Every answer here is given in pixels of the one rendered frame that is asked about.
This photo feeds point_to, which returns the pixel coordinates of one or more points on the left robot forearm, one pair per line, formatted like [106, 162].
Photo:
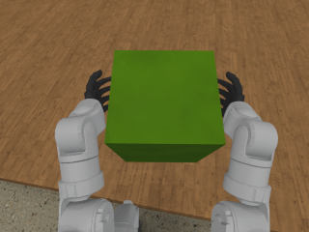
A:
[76, 138]

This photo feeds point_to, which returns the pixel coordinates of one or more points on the right robot forearm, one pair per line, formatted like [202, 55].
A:
[251, 157]

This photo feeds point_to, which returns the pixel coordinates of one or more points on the robot left upper arm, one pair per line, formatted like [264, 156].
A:
[89, 215]

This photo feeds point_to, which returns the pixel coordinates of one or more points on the robot right hand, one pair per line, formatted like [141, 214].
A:
[235, 91]

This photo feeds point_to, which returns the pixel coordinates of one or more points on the carton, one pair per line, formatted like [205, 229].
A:
[164, 106]

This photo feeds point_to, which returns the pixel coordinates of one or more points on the robot left hand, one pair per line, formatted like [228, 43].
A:
[93, 91]

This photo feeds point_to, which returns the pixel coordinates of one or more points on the left robot thigh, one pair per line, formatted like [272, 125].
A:
[126, 218]

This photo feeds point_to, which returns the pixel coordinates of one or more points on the robot right upper arm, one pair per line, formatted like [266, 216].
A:
[232, 216]

